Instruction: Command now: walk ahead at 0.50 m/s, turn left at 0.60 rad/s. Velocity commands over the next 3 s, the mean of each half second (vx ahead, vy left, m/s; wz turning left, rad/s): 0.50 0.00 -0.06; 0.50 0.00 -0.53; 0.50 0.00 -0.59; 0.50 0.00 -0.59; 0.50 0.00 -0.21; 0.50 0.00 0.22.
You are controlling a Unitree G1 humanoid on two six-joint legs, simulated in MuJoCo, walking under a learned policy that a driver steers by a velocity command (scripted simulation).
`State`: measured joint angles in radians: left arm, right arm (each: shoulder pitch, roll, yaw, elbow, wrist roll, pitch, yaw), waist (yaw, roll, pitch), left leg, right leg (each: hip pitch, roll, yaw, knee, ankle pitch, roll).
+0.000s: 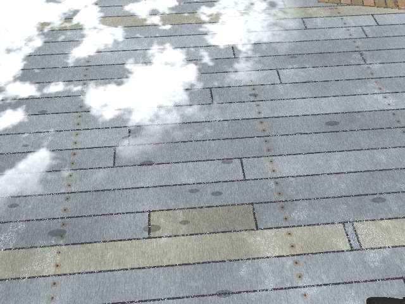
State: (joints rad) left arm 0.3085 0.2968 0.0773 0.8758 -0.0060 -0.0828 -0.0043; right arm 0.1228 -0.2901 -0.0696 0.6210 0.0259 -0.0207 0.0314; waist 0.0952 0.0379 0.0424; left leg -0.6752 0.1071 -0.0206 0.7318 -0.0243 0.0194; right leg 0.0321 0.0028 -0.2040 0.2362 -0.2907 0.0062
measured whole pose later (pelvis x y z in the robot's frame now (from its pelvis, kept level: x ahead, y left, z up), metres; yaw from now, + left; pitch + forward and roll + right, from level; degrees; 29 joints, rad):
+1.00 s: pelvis +0.56 -0.04 +0.01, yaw -23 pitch +3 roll +0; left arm 0.32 0.28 0.07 0.74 -0.02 -0.04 0.00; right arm 0.06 -0.29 -0.05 0.68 -0.01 -0.10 0.00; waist 0.07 0.03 0.03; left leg -0.65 0.08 -0.10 0.65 -0.01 -0.07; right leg -0.15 0.11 0.14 0.37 -0.25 -0.08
